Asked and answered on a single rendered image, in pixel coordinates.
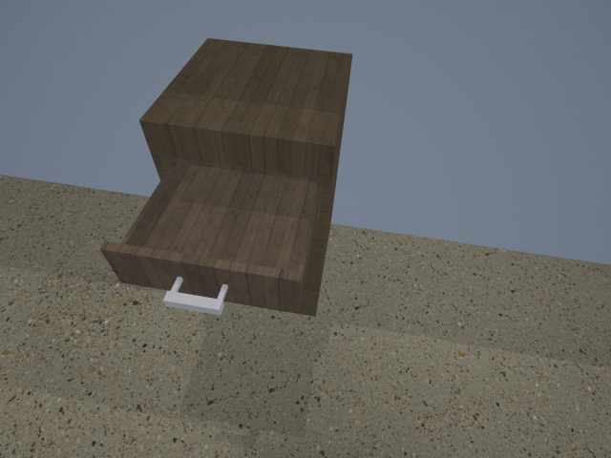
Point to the cabinet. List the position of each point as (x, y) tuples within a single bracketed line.
[(264, 107)]

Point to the handle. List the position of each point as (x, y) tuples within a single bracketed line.
[(192, 302)]

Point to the drawer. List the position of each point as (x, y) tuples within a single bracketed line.
[(215, 224)]

